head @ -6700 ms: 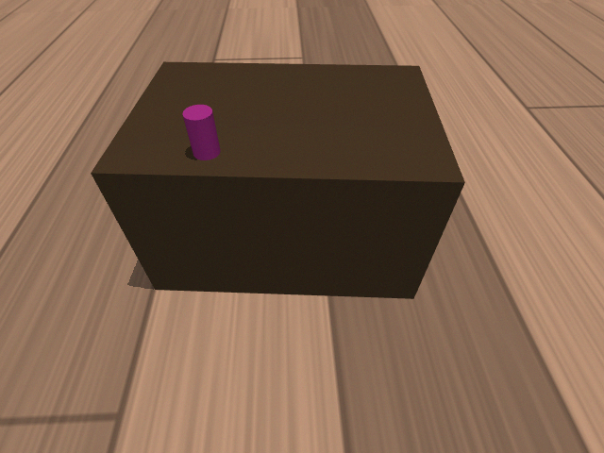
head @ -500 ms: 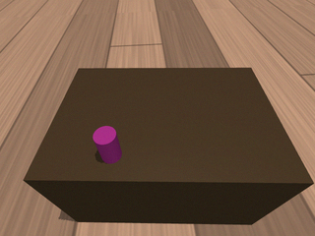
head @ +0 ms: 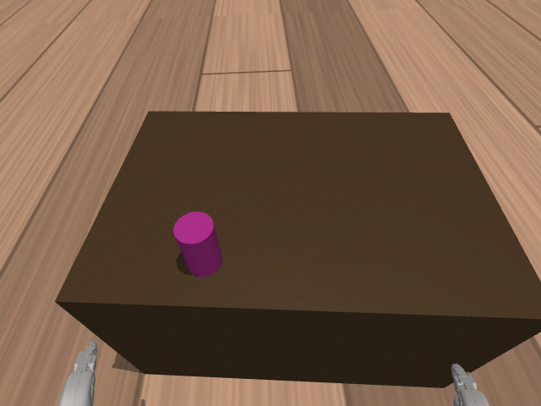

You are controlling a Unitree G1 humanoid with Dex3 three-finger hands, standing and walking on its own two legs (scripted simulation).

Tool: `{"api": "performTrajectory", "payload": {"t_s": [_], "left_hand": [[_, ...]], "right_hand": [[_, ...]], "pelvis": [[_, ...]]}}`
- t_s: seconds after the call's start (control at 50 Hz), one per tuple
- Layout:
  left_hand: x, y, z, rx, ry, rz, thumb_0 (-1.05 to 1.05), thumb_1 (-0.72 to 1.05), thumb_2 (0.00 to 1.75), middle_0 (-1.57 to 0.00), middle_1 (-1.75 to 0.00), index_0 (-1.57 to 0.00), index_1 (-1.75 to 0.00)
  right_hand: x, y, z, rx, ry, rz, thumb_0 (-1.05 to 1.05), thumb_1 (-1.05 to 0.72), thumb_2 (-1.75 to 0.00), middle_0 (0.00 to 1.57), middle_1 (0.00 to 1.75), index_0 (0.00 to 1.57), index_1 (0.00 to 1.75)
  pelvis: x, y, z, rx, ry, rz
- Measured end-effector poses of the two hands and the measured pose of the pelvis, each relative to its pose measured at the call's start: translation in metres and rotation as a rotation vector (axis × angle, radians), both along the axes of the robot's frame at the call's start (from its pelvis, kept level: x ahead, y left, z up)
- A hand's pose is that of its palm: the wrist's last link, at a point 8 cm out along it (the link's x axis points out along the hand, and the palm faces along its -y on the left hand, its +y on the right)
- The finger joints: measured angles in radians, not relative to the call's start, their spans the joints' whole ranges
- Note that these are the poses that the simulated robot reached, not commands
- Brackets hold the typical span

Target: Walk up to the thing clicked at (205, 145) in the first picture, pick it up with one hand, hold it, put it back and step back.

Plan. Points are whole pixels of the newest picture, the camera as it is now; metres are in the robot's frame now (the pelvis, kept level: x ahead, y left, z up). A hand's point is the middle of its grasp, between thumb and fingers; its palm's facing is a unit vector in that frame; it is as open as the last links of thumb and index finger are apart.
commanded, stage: rise first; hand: left
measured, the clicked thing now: (199, 245) +0.45 +0.19 -0.11
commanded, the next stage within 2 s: go down in 0.70 s
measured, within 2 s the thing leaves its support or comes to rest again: neither
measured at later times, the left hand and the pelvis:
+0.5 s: hand (109, 379) +0.18 +0.26 -0.05, palm faces +0.27 -0.90 -0.34, open 17.5 cm; pelvis +0.01 +0.00 +0.00, yaw +0 degrees
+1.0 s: hand (89, 367) +0.19 +0.28 -0.02, palm faces +0.35 -0.88 -0.31, open 17.6 cm; pelvis -0.01 -0.01 +0.00, yaw +1 degrees
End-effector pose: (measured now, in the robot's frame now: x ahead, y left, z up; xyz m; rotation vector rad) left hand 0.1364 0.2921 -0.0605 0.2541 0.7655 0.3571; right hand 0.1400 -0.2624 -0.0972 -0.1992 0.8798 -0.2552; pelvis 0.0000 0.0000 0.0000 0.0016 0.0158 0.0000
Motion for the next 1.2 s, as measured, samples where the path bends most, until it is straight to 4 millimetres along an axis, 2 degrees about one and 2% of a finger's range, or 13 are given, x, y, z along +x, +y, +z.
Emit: {"api": "performTrajectory", "payload": {"t_s": [0.1,0.22,0.42,0.74,0.92,1.02,1.2], "left_hand": [[0.009,-0.001,0.012,0.014,-0.067,-0.015,-0.01,-0.46,0.08,-0.06,-0.06,-0.05,-0.06],[0.015,0.001,0.025,0.023,-0.131,-0.019,-0.01,-0.53,0.06,-0.05,-0.06,-0.05,-0.06],[0.012,0.005,0.036,0.036,-0.169,-0.009,-0.01,-0.55,0.06,-0.05,-0.05,-0.04,-0.05],[0.009,0.008,0.06,0.077,-0.252,-0.013,-0.01,-0.56,0.07,-0.04,-0.05,-0.04,-0.05],[0.003,0.018,0.061,0.072,-0.29,0.028,-0.01,-0.58,0.06,-0.05,-0.06,-0.05,-0.06],[0.02,0.031,0.06,0.056,-0.355,0.016,-0.02,-0.59,0.04,-0.06,-0.08,-0.07,-0.07],[0.082,0.064,0.074,-0.011,-0.507,-0.046,-0.02,-0.58,0.03,-0.06,-0.09,-0.08,-0.06]], "right_hand": [[0.007,0.004,0.006,-0.007,-0.039,0.015,0.0,0.38,-0.09,0.06,0.06,0.06,0.05],[0.014,0.008,0.014,-0.004,-0.078,0.028,-0.01,0.45,-0.07,0.06,0.06,0.06,0.05],[0.017,0.011,0.022,0.002,-0.12,0.049,-0.01,0.51,-0.05,0.06,0.06,0.06,0.05],[0.011,0.01,0.022,0.01,-0.125,0.056,-0.01,0.52,-0.06,0.06,0.06,0.06,0.05],[0.007,0.004,0.02,-0.005,-0.113,0.067,-0.01,0.5,-0.06,0.06,0.06,0.06,0.05],[0.008,0.002,0.017,-0.018,-0.099,0.075,-0.01,0.5,-0.06,0.06,0.05,0.06,0.05],[-0.004,-0.002,0.013,-0.047,-0.09,0.047,-0.01,0.51,-0.05,0.06,0.05,0.06,0.05]], "pelvis": [[0.002,0.001,0.0,-0.002,-0.011,0.0],[0.007,0.001,0.001,-0.003,-0.024,0.001],[0.008,0.0,0.002,-0.003,-0.044,0.004],[0.003,-0.003,0.003,-0.001,-0.069,0.006],[-0.004,-0.005,0.001,-0.003,-0.058,0.015],[-0.012,-0.006,-0.003,-0.006,-0.033,0.028],[-0.02,-0.003,-0.013,-0.011,0.024,0.029]]}}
